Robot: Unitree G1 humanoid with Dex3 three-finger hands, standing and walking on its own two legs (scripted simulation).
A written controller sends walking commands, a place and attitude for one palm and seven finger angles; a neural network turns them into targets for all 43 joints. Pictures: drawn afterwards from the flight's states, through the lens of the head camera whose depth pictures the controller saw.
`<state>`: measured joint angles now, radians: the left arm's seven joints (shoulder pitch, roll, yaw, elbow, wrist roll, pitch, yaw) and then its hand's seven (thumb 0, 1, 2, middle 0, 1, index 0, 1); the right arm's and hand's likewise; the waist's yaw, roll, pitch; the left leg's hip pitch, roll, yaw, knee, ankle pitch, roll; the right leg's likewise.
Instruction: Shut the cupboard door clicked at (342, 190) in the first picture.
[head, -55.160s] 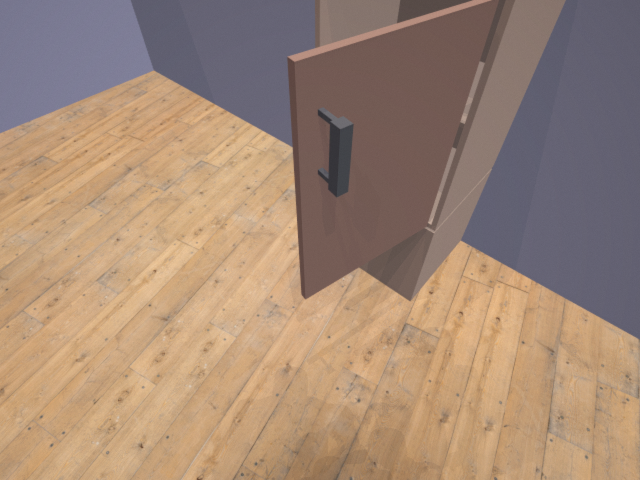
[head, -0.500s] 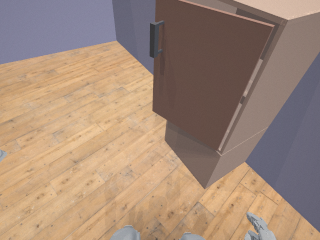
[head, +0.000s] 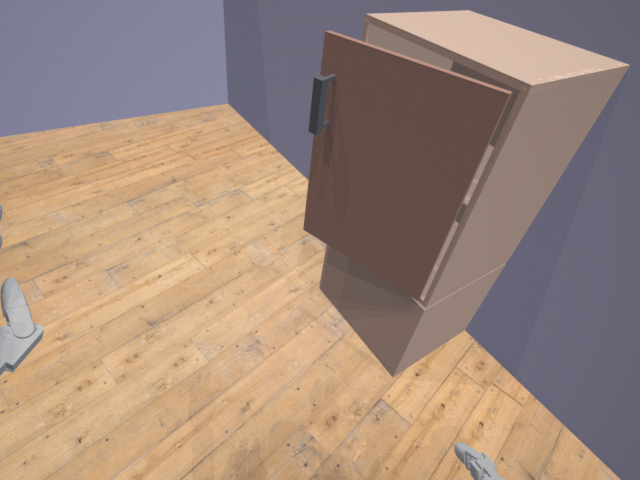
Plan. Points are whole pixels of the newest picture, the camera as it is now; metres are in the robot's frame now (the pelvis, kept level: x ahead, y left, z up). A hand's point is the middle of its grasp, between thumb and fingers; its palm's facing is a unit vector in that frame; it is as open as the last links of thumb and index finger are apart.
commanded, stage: stop stepping back and stand still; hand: left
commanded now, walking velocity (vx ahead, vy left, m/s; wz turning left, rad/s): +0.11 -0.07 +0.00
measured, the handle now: (323, 103) +0.92 +0.04 +0.10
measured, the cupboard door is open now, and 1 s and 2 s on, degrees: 17 17 17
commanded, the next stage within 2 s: let the arm hang, fingers relaxed in 1.04 s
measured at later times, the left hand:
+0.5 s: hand (58, 363) +0.18 +0.26 +0.15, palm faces +0.42 -0.80 -0.42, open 7.4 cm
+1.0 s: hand (43, 368) +0.17 +0.27 +0.14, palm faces +0.39 -0.82 -0.41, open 7.4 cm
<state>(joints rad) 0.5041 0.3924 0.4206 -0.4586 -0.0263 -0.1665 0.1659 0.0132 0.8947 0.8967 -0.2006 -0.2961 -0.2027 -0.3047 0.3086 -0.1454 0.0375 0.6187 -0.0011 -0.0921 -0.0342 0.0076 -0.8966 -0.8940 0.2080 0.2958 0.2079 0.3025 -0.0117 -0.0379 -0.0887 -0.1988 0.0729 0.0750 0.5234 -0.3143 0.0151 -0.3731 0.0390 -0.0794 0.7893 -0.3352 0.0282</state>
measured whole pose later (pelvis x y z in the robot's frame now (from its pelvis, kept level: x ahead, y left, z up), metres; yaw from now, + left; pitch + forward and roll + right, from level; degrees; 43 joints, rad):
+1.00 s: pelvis -0.05 +0.01 +0.00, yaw -4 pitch +0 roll -1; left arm 0.53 0.37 0.38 -0.43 -0.03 -0.15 0.16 0.02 0.89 0.90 -0.21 -0.30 -0.21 -0.31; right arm 0.23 -0.19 0.03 0.62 0.00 -0.08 -0.08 0.01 -0.90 -0.89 0.21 0.30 0.21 0.30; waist 0.00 0.00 -0.03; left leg -0.30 0.01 0.06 0.49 -0.20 0.03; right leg -0.19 0.01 -0.05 0.44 -0.26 0.00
